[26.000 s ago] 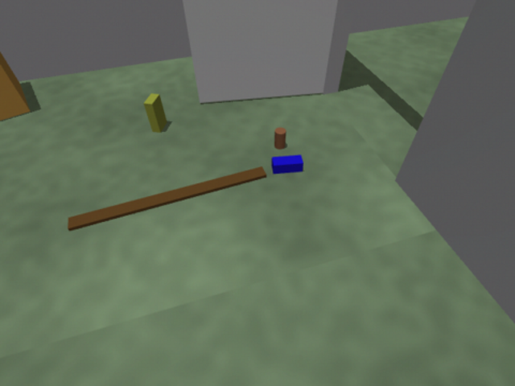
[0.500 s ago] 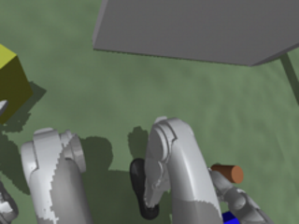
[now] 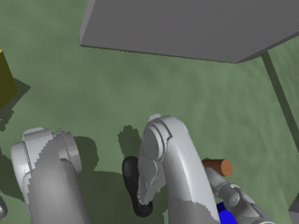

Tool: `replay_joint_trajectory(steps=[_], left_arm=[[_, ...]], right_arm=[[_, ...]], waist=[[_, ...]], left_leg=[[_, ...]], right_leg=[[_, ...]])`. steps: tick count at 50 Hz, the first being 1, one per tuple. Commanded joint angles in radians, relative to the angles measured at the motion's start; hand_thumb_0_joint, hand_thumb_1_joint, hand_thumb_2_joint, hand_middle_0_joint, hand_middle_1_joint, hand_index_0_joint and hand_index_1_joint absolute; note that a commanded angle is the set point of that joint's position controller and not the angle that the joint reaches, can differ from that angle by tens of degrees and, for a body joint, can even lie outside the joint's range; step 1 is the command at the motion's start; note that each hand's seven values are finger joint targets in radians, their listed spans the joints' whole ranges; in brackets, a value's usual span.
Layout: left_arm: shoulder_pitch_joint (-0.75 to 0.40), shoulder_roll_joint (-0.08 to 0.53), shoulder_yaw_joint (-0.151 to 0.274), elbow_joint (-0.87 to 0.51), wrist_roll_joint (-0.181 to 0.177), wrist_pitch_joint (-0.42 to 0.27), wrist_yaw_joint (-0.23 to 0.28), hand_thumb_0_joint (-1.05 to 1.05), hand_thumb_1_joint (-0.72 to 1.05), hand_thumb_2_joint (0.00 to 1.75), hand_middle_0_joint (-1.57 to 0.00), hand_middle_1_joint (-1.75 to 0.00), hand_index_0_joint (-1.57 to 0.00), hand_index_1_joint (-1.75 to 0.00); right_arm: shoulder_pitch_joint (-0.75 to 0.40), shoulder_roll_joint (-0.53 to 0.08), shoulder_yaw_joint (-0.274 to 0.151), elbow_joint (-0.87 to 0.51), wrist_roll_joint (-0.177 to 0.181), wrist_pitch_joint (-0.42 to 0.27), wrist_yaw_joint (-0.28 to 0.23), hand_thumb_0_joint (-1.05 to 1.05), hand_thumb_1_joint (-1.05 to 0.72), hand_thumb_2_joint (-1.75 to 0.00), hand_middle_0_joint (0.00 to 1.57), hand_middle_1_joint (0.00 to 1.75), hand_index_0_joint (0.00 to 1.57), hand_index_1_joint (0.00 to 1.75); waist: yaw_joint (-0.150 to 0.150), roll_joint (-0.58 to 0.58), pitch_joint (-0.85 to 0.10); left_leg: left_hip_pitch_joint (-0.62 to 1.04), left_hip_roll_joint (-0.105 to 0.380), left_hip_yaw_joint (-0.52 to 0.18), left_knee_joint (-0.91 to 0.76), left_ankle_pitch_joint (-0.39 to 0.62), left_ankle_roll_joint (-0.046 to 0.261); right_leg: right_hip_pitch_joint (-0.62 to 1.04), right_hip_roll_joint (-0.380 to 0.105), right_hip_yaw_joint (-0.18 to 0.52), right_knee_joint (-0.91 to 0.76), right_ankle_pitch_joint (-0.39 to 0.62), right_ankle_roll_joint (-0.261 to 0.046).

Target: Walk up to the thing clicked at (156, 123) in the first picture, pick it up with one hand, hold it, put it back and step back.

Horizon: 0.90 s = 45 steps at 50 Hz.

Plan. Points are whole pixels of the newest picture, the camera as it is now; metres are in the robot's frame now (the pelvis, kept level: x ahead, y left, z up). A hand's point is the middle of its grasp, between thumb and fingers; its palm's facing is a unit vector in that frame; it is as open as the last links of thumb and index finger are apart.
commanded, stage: lower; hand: left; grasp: from the side
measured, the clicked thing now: out of the picture +0.43 +0.32 -0.16
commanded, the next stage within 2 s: loosen in 0.32 s
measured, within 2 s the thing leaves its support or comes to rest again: rests again in 0.64 s
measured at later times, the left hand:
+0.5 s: hand out of the picture +0.40 +0.35 -0.16, palm faces +0.56 -0.83 -0.01, open 9.7 cm
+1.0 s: hand out of the picture +0.40 +0.35 -0.15, palm faces +0.56 -0.83 +0.02, open 14.5 cm
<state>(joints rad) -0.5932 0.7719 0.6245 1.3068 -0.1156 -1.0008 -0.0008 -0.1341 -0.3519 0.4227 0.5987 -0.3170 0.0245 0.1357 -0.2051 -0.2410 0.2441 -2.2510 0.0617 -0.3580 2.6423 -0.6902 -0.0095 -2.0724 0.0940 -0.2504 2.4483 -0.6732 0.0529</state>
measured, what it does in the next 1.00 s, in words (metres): stands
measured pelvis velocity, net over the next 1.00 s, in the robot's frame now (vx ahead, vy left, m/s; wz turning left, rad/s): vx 0.00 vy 0.00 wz -0.02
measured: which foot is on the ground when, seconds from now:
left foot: down 0.00-1.00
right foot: down 0.00-1.00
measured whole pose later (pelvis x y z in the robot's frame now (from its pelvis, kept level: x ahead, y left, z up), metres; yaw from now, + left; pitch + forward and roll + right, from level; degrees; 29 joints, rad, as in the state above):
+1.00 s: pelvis +0.00 +0.00 +0.00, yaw -1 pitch +12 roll -16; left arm -0.60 0.82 0.65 1.34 -0.14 -1.02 -0.01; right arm -0.15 -0.36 0.46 0.57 -0.33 0.02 0.13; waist -0.21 -0.27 0.27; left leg -2.24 0.07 -0.38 2.66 -0.69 0.00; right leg -2.06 0.11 -0.27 2.44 -0.66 0.06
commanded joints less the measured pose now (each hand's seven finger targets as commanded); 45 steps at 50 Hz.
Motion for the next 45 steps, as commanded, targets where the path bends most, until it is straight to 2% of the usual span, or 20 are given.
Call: replay_joint_trajectory(steps=[1, 4, 5, 6, 10, 13, 17, 18, 19, 21, 22, 26, 29, 31, 33, 34, 35, 38, 43, 45], left_arm=[[-0.192, 0.215, 0.003, -0.145, -0.004, -0.082, 0.005, 0.00, 0.15, 1.24, -1.21, -1.37, -1.24, -1.37], [-0.198, 0.231, 0.008, -0.128, 0.001, -0.083, 0.008, 0.00, 0.15, 1.24, -1.21, -1.37, -1.24, -1.36], [-0.181, 0.228, 0.014, -0.126, -0.002, -0.083, 0.008, 0.00, 0.16, 1.25, -1.21, -1.38, -1.24, -1.37], [-0.197, 0.218, -0.002, -0.124, -0.001, -0.084, 0.005, 0.00, 0.17, 1.25, -1.22, -1.38, -1.25, -1.37], [-0.186, 0.234, 0.008, -0.119, -0.001, -0.088, 0.006, 0.00, 0.19, 1.25, -1.22, -1.38, -1.24, -1.37], [-0.193, 0.229, 0.000, -0.098, -0.001, -0.090, 0.010, 0.00, 0.20, 1.24, -1.21, -1.36, -1.24, -1.36], [-0.187, 0.283, 0.032, -0.116, 0.003, -0.093, 0.015, 0.00, 0.19, 1.23, -1.22, -1.36, -1.24, -1.35], [-0.188, 0.252, 0.009, -0.111, 0.005, -0.091, 0.011, 0.00, 0.21, 1.25, -1.22, -1.37, -1.25, -1.36], [-0.207, 0.252, 0.004, -0.120, 0.009, -0.092, 0.012, 0.00, 0.21, 1.24, -1.22, -1.36, -1.24, -1.35], [-0.197, 0.262, 0.017, -0.125, 0.002, -0.090, 0.013, 0.00, 0.21, 1.23, -1.22, -1.36, -1.25, -1.35], [-0.197, 0.248, 0.005, -0.119, 0.001, -0.090, 0.012, 0.00, 0.16, 1.15, -1.25, -1.31, -1.27, -1.30], [-0.189, 0.240, 0.018, -0.107, -0.023, -0.096, 0.007, 0.00, 0.01, 0.83, -1.03, -1.01, -1.07, -0.98], [-0.192, 0.242, 0.014, -0.106, -0.025, -0.096, 0.002, 0.00, -0.09, 0.63, -0.94, -0.88, -0.97, -0.85], [-0.192, 0.253, 0.017, -0.109, -0.022, -0.097, -0.001, 0.00, -0.23, 0.55, -0.78, -0.72, -0.81, -0.70], [-0.174, 0.247, 0.017, -0.093, -0.016, -0.096, -0.003, 0.00, -0.27, 0.45, -0.63, -0.59, -0.65, -0.57], [-0.201, 0.267, 0.018, -0.103, -0.017, -0.098, -0.004, 0.00, -0.31, 0.40, -0.58, -0.53, -0.60, -0.52], [-0.181, 0.245, 0.019, -0.093, -0.023, -0.095, -0.005, 0.00, -0.30, 0.38, -0.56, -0.50, -0.58, -0.49], [-0.183, 0.259, 0.027, -0.104, -0.029, -0.093, -0.007, 0.00, -0.37, 0.31, -0.48, -0.42, -0.49, -0.41], [-0.196, 0.244, 0.012, -0.090, -0.027, -0.093, -0.009, 0.00, -0.37, 0.24, -0.34, -0.29, -0.36, -0.28], [-0.183, 0.262, 0.022, -0.110, -0.022, -0.095, -0.010, 0.00, -0.41, 0.17, -0.28, -0.21, -0.29, -0.20]], right_arm=[[0.039, -0.336, -0.109, -0.029, -0.007, 0.007, -0.018, 0.00, -0.88, -0.90, 0.20, 0.30, 0.20, 0.30], [0.031, -0.338, -0.102, -0.038, -0.010, 0.011, -0.017, 0.00, -0.89, -0.90, 0.20, 0.30, 0.20, 0.30], [0.034, -0.337, -0.102, -0.039, -0.013, 0.010, -0.017, 0.00, -0.88, -0.90, 0.20, 0.30, 0.20, 0.30], [0.034, -0.339, -0.099, -0.034, -0.013, 0.011, -0.018, 0.00, -0.88, -0.90, 0.20, 0.30, 0.20, 0.30], [0.028, -0.341, -0.093, -0.037, -0.015, 0.010, -0.019, 0.00, -0.88, -0.90, 0.20, 0.30, 0.20, 0.30], [0.024, -0.346, -0.088, -0.040, -0.017, 0.010, -0.018, 0.00, -0.88, -0.90, 0.20, 0.30, 0.20, 0.30], [0.016, -0.351, -0.084, -0.043, -0.019, 0.016, -0.022, 0.00, -0.88, -0.90, 0.20, 0.30, 0.20, 0.30], [0.017, -0.349, -0.085, -0.042, -0.021, 0.017, -0.022, 0.00, -0.88, -0.90, 0.20, 0.30, 0.20, 0.30], [0.017, -0.351, -0.085, -0.042, -0.021, 0.016, -0.021, 0.00, -0.88, -0.90, 0.20, 0.30, 0.20, 0.30], [0.012, -0.349, -0.085, -0.047, -0.018, 0.013, -0.021, 0.00, -0.88, -0.90, 0.20, 0.30, 0.20, 0.30], [0.014, -0.347, -0.083, -0.046, -0.019, 0.013, -0.019, 0.00, -0.89, -0.89, 0.20, 0.30, 0.20, 0.30], [0.018, -0.351, -0.082, -0.048, -0.016, 0.009, -0.021, 0.00, -0.89, -0.89, 0.20, 0.30, 0.20, 0.30], [0.020, -0.345, -0.077, -0.044, -0.017, 0.007, -0.022, 0.00, -0.90, -0.89, 0.20, 0.30, 0.20, 0.30], [0.014, -0.349, -0.077, -0.045, -0.016, 0.009, -0.023, 0.00, -0.89, -0.89, 0.20, 0.30, 0.20, 0.30], [0.014, -0.352, -0.079, -0.050, -0.019, 0.013, -0.023, 0.00, -0.89, -0.89, 0.20, 0.30, 0.20, 0.30], [0.007, -0.353, -0.078, -0.051, -0.016, 0.014, -0.022, 0.00, -0.89, -0.89, 0.20, 0.30, 0.20, 0.30], [0.010, -0.349, -0.077, -0.050, -0.018, 0.013, -0.024, 0.00, -0.89, -0.89, 0.20, 0.30, 0.20, 0.30], [0.014, -0.346, -0.077, -0.053, -0.018, 0.011, -0.025, 0.00, -0.90, -0.90, 0.20, 0.30, 0.20, 0.30], [0.010, -0.350, -0.078, -0.055, -0.018, 0.007, -0.025, 0.00, -0.89, -0.90, 0.20, 0.30, 0.20, 0.30], [0.011, -0.347, -0.079, -0.054, -0.020, 0.007, -0.024, 0.00, -0.89, -0.90, 0.20, 0.30, 0.20, 0.30]], waist=[[-0.070, 0.520, -0.566], [-0.074, 0.518, -0.551], [-0.067, 0.511, -0.563], [-0.079, 0.520, -0.557], [-0.071, 0.532, -0.553], [-0.086, 0.524, -0.542], [-0.067, 0.545, -0.535], [-0.081, 0.556, -0.539], [-0.088, 0.557, -0.532], [-0.079, 0.534, -0.536], [-0.085, 0.538, -0.531], [-0.083, 0.515, -0.537], [-0.082, 0.507, -0.545], [-0.079, 0.517, -0.531], [-0.080, 0.520, -0.530], [-0.080, 0.521, -0.519], [-0.078, 0.516, -0.521], [-0.071, 0.503, -0.548], [-0.086, 0.489, -0.514], [-0.070, 0.507, -0.540]], left_leg=[[0.409, 0.048, 0.100, -0.312, 0.115, -0.014], [0.393, 0.049, 0.093, -0.320, 0.078, -0.013], [0.407, 0.050, 0.097, -0.313, 0.092, -0.013], [0.405, 0.051, 0.092, -0.314, 0.095, -0.014], [0.423, 0.054, 0.085, -0.321, 0.106, -0.018], [0.417, 0.055, 0.078, -0.314, 0.111, -0.017], [0.423, 0.058, 0.077, -0.324, 0.101, -0.018], [0.437, 0.060, 0.074, -0.325, 0.110, -0.021], [0.427, 0.058, 0.073, -0.326, 0.096, -0.021], [0.412, 0.057, 0.078, -0.319, 0.083, -0.016], [0.410, 0.056, 0.081, -0.319, 0.088, -0.015], [0.404, 0.054, 0.079, -0.313, 0.093, -0.014], [0.398, 0.053, 0.081, -0.303, 0.109, -0.010], [0.405, 0.056, 0.078, -0.312, 0.108, -0.014], [0.417, 0.059, 0.070, -0.321, 0.104, -0.017], [0.400, 0.059, 0.072, -0.321, 0.075, -0.014], [0.401, 0.057, 0.077, -0.315, 0.087, -0.013], [0.393, 0.054, 0.089, -0.299, 0.094, -0.008], [0.371, 0.054, 0.083, -0.307, 0.049, -0.006], [0.391, 0.056, 0.084, -0.307, 0.073, -0.008]], right_leg=[[0.241, 0.034, -0.078, -0.192, 0.201, -0.066], [0.233, 0.035, -0.087, -0.195, 0.168, -0.067], [0.246, 0.037, -0.084, -0.199, 0.180, -0.065], [0.242, 0.038, -0.086, -0.194, 0.185, -0.064], [0.240, 0.040, -0.091, -0.188, 0.192, -0.066], [0.239, 0.040, -0.097, -0.183, 0.199, -0.064], [0.235, 0.040, -0.098, -0.181, 0.188, -0.066], [0.236, 0.041, -0.100, -0.179, 0.196, -0.066], [0.231, 0.040, -0.102, -0.179, 0.187, -0.066], [0.233, 0.041, -0.100, -0.187, 0.179, -0.064], [0.239, 0.041, -0.098, -0.188, 0.185, -0.064], [0.248, 0.043, -0.102, -0.191, 0.190, -0.063], [0.263, 0.047, -0.100, -0.195, 0.205, -0.062], [0.251, 0.045, -0.102, -0.189, 0.200, -0.063], [0.242, 0.044, -0.108, -0.184, 0.192, -0.064], [0.230, 0.044, -0.105, -0.186, 0.171, -0.067], [0.246, 0.046, -0.102, -0.191, 0.185, -0.064], [0.267, 0.049, -0.095, -0.201, 0.193, -0.062], [0.246, 0.048, -0.104, -0.205, 0.160, -0.062], [0.255, 0.049, -0.100, -0.197, 0.175, -0.065]])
